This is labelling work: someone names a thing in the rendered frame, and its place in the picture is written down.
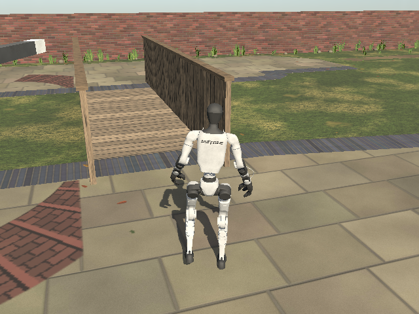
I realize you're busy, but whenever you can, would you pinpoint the right robot thigh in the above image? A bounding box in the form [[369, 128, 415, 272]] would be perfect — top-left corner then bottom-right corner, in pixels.
[[217, 183, 231, 228]]

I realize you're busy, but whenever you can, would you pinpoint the left robot shin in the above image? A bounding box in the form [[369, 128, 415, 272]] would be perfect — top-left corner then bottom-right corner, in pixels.
[[185, 209, 195, 254]]

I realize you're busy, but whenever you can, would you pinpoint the left robot hand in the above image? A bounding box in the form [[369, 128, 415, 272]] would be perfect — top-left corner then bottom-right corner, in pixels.
[[170, 172, 185, 185]]

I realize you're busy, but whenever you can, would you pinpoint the right robot hand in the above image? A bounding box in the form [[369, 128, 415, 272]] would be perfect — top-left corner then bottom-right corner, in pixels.
[[238, 182, 253, 197]]

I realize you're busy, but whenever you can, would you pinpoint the robot right forearm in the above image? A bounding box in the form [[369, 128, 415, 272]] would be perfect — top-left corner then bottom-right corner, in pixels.
[[238, 159, 251, 184]]

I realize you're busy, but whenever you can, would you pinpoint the robot left forearm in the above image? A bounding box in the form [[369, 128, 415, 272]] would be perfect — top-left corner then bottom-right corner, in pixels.
[[172, 154, 185, 175]]

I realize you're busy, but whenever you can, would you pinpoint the robot right upper arm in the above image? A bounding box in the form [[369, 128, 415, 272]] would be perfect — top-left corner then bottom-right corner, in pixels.
[[227, 133, 244, 169]]

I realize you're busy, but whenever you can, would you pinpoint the robot left upper arm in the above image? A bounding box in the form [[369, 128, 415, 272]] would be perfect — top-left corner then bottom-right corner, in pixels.
[[178, 130, 200, 165]]

